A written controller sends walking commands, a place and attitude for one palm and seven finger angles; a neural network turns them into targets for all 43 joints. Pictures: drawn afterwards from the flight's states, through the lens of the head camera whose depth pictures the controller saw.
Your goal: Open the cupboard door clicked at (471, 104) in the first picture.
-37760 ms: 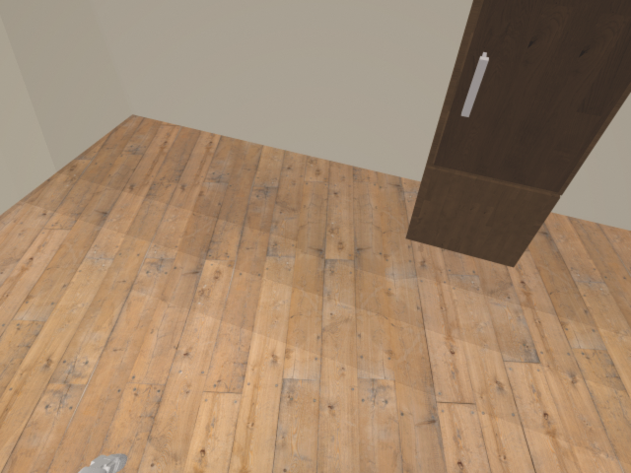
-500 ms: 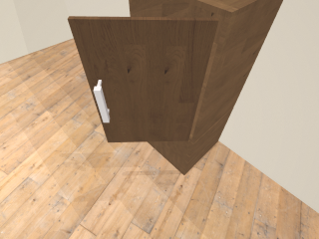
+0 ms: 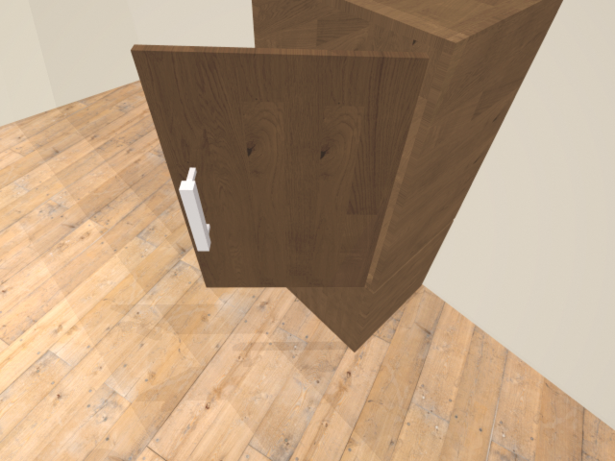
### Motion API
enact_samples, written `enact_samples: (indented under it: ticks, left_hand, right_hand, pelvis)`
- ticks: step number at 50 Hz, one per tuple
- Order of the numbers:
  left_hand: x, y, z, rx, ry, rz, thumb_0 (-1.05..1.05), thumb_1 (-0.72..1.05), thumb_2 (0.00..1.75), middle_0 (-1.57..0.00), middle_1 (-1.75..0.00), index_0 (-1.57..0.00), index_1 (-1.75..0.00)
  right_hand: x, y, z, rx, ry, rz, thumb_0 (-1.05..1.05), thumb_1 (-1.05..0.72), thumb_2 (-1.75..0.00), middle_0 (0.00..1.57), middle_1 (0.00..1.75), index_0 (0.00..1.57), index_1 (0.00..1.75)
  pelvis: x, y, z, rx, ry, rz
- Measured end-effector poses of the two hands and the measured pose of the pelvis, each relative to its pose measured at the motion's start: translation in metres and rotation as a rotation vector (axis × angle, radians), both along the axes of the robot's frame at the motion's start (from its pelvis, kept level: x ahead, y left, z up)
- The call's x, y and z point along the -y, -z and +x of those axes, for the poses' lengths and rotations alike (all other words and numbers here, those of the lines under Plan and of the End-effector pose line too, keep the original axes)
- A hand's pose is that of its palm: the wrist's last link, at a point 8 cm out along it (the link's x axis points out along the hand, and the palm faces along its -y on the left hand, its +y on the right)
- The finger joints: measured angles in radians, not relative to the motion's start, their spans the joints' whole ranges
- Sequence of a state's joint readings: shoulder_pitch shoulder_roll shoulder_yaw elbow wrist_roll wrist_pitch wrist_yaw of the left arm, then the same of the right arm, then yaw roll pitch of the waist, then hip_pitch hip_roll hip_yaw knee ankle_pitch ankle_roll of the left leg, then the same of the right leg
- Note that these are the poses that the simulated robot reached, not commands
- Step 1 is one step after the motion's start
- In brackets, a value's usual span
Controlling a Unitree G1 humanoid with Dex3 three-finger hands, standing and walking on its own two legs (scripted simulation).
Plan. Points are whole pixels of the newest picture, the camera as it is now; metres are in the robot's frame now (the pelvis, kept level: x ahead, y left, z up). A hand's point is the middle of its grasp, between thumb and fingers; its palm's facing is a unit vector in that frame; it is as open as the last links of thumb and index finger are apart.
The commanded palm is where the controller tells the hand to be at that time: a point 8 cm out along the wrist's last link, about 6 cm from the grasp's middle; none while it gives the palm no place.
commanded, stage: raise the hand with hooked fingers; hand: left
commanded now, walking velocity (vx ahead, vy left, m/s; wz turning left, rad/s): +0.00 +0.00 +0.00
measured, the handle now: (198, 210) +0.53 +0.24 -0.03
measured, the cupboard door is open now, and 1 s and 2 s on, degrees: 48 48 48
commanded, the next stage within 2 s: none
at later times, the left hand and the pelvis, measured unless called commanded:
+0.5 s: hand out of the picture +0.12 +0.19 -0.06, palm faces +0.18 -0.98 -0.06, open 9.2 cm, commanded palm +0.12 +0.25 -0.05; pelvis -0.07 -0.05 -0.10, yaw +5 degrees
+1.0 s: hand (130, 412) +0.18 +0.24 -0.05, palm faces +0.10 -0.99 -0.03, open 12.2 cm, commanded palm +0.16 +0.29 -0.03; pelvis -0.05 -0.01 -0.08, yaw +3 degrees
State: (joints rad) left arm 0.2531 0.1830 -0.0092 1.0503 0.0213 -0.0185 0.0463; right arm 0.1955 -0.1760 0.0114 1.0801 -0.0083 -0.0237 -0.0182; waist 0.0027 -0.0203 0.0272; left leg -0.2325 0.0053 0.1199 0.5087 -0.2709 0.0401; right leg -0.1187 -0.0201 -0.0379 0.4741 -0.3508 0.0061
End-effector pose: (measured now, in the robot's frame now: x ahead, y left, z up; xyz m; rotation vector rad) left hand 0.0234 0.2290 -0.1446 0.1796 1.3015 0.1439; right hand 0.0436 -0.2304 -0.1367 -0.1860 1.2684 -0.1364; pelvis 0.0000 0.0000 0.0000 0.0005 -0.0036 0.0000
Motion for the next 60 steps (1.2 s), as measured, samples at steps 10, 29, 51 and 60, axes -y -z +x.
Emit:
enact_samples:
  ticks: [10, 29, 51, 60]
  left_hand:
    - [-0.009, -0.135, 0.125, 1.105, -0.074, 0.008, 0.01, 0.83, 0.86, -0.21, -0.35, -0.20, -0.36]
    - [-0.011, -0.100, 0.094, 1.299, 0.095, -0.035, 0.02, 0.40, 0.68, -0.24, -0.62, -0.23, -0.62]
    - [-0.067, -0.101, 0.135, 1.269, 0.076, -0.087, 0.00, -0.11, 0.46, -0.27, -0.95, -0.27, -0.95]
    - [-0.091, -0.113, 0.140, 1.273, 0.075, -0.077, 0.00, -0.32, 0.37, -0.29, -1.08, -0.28, -1.09]
  right_hand:
    - [0.021, -0.026, 0.078, 0.524, -0.103, -0.026, 0.01, -0.91, -0.90, 0.20, 0.30, 0.20, 0.30]
    - [0.028, 0.033, 0.095, 0.621, -0.196, -0.017, 0.01, -0.91, -0.90, 0.20, 0.30, 0.20, 0.30]
    - [0.030, 0.016, 0.066, 0.499, -0.131, -0.130, 0.01, -0.91, -0.90, 0.20, 0.30, 0.20, 0.30]
    - [-0.015, 0.000, 0.092, 0.577, -0.210, -0.070, 0.01, -0.90, -0.90, 0.20, 0.30, 0.21, 0.30]
  pelvis:
    - [0.015, 0.026, -0.028, -0.114, -0.061, 0.016]
    - [0.052, 0.100, -0.063, -0.241, -0.085, -0.047]
    - [0.006, 0.082, -0.049, -0.273, -0.053, -0.052]
    - [-0.008, 0.076, -0.052, -0.255, -0.064, -0.072]
